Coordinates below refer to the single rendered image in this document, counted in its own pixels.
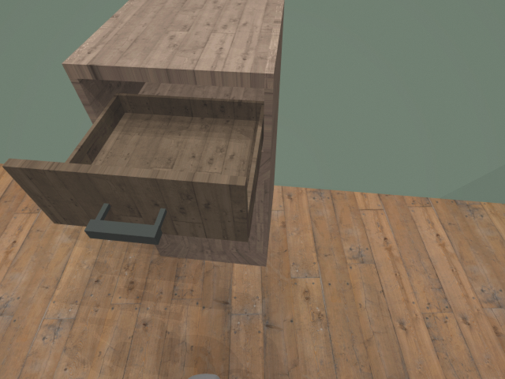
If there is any handle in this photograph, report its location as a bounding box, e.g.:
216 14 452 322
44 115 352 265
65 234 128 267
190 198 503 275
84 203 166 245

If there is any cabinet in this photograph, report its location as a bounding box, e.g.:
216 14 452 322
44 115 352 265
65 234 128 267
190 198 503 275
62 0 285 267

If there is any drawer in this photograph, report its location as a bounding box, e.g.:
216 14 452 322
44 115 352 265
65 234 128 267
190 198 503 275
2 93 264 242

